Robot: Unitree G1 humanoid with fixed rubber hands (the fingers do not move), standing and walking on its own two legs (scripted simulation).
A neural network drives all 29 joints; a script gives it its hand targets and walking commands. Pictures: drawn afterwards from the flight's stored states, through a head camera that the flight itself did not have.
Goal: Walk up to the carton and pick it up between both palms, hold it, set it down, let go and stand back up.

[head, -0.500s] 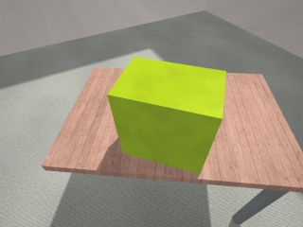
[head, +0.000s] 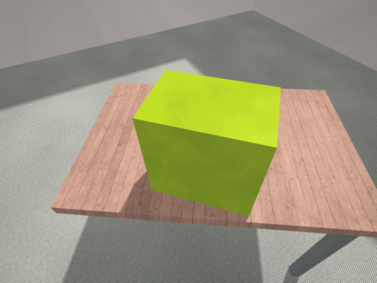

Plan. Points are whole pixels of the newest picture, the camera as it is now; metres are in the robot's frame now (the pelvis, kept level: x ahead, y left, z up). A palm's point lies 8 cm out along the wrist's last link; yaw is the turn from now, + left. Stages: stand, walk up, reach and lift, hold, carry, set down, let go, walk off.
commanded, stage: stand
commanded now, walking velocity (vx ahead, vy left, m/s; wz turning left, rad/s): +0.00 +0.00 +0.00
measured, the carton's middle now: (208, 145) +0.44 -0.02 +0.02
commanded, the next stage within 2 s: none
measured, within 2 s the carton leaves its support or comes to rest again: neither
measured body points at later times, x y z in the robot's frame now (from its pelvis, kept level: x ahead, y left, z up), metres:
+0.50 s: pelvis +0.01 +0.00 +0.00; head +0.00 +0.00 +0.45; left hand +0.04 +0.26 -0.14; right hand +0.03 -0.26 -0.14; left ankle +0.01 +0.12 -0.74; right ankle +0.02 -0.13 -0.74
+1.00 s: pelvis +0.01 +0.00 +0.00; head +0.01 +0.00 +0.45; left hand +0.03 +0.26 -0.14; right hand +0.02 -0.26 -0.14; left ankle +0.01 +0.13 -0.74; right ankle +0.02 -0.13 -0.74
